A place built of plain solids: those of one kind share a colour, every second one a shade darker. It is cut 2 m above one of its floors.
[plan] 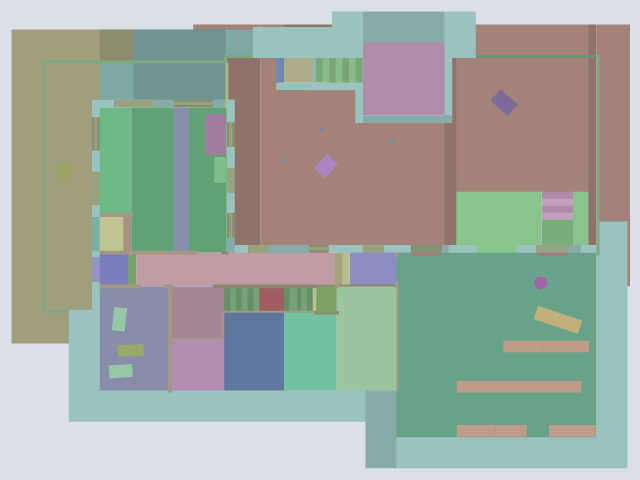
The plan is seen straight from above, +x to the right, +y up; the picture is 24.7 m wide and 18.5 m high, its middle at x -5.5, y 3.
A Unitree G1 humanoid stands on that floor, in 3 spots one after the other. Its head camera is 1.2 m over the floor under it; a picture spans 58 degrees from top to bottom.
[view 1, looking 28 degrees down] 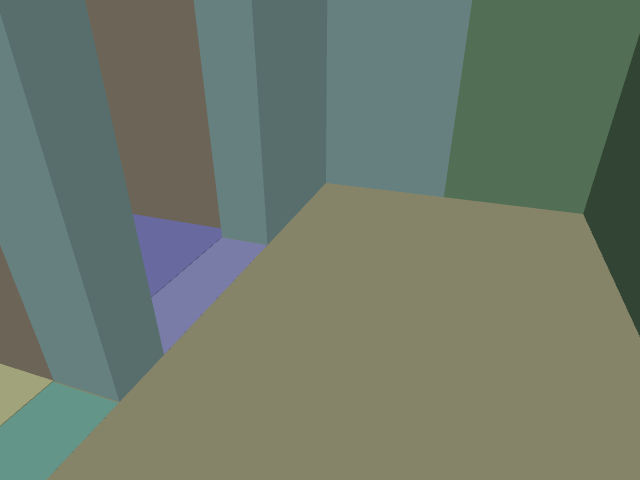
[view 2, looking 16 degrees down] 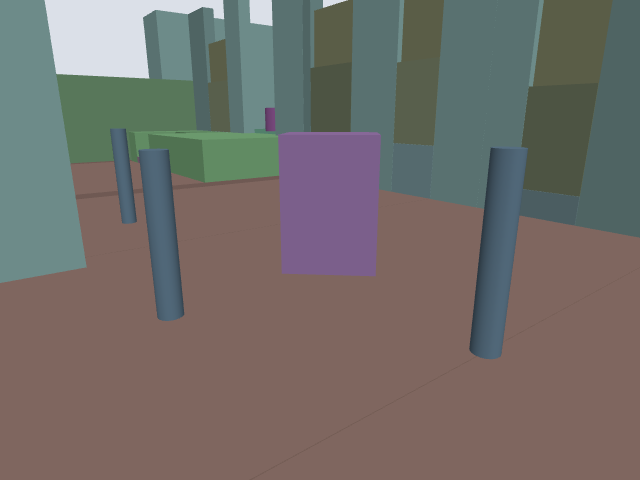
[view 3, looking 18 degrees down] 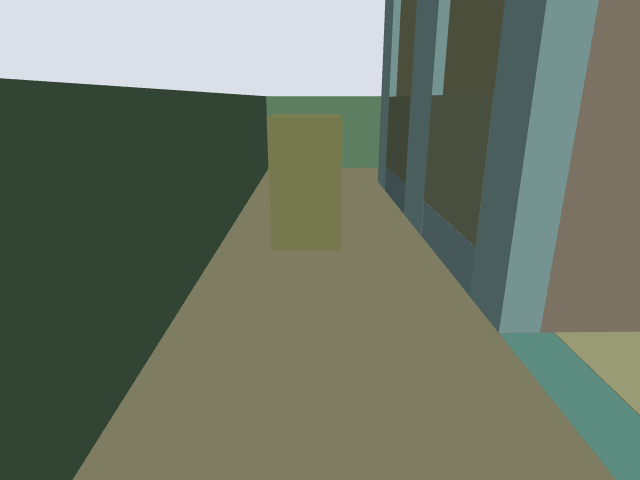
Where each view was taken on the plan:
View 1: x -15.29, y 3.36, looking -71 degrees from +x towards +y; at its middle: yard_forep_stone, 2.56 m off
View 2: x -7.99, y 8.00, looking -37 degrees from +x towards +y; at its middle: bin_yard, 3.32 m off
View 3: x -15.29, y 1.84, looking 89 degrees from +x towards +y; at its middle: bin_fore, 3.58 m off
